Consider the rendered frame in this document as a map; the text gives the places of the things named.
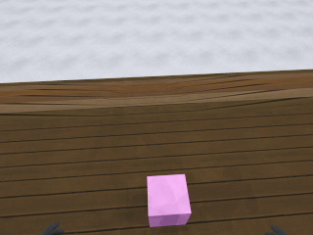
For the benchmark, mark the right robot hand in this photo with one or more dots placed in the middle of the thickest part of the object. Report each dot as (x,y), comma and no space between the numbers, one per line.
(277,231)

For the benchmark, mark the carton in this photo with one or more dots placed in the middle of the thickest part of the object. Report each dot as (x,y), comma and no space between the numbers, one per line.
(168,200)

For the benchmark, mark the left robot hand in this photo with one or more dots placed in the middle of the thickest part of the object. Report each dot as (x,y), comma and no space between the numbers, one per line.
(50,230)

